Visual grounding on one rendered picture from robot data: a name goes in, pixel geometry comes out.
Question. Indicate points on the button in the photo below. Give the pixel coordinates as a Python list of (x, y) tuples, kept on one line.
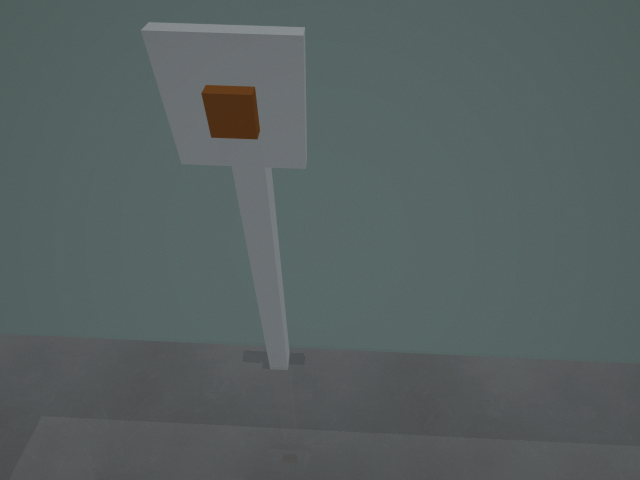
[(231, 111)]

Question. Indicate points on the panel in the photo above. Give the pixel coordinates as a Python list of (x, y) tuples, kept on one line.
[(185, 58)]

